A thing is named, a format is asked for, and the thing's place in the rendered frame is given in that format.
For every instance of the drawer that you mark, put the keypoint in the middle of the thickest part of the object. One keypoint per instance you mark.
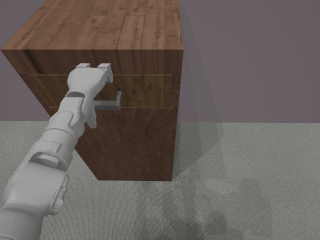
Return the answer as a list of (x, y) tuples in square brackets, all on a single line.
[(137, 90)]

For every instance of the handle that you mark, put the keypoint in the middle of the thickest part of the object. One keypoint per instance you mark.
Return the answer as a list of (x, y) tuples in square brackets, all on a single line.
[(108, 104)]

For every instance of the robot left hand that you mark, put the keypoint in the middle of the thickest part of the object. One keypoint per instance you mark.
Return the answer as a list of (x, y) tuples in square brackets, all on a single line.
[(91, 80)]

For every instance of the left robot upper arm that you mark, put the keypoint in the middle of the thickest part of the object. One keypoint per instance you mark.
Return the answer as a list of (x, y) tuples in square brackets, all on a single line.
[(39, 191)]

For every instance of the robot left forearm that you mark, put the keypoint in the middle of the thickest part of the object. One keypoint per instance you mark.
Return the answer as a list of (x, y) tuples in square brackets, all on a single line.
[(55, 147)]

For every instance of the cabinet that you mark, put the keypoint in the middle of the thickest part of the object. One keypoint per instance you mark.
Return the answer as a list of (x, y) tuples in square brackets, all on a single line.
[(135, 37)]

